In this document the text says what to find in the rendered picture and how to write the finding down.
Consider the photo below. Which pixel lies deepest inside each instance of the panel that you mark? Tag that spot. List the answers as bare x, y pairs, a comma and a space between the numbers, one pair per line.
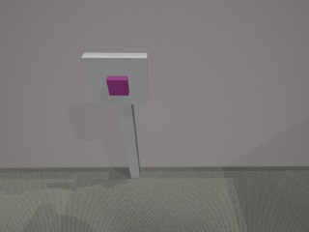
99, 65

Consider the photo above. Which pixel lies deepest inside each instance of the button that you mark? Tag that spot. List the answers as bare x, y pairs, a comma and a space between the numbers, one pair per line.
117, 85

